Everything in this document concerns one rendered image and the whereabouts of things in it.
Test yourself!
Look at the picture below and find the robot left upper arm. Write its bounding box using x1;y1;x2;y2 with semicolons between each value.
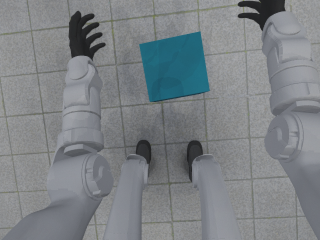
1;153;114;240

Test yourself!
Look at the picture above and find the robot thigh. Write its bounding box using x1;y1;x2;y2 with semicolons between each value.
103;159;149;240
192;159;243;240

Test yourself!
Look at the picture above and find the robot right upper arm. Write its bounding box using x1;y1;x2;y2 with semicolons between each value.
264;111;320;240

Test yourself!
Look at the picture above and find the robot left thigh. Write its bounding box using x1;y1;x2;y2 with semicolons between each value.
103;159;149;240

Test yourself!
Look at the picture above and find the robot right thigh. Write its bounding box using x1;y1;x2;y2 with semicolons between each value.
192;159;243;240

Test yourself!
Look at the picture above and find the right robot forearm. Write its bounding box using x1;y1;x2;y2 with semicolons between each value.
261;11;320;116

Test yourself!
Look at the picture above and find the robot right hand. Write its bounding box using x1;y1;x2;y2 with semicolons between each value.
237;0;286;31

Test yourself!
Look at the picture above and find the left robot forearm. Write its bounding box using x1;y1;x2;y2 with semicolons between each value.
46;55;104;194

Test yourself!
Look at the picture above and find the carton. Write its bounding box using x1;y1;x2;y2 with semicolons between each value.
139;31;210;102

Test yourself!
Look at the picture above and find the robot left hand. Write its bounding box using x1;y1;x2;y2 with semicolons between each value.
68;11;106;61

